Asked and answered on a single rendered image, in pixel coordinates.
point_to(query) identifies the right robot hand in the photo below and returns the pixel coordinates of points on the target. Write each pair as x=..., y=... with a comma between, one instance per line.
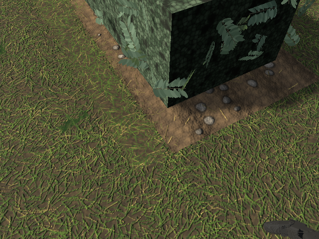
x=290, y=228

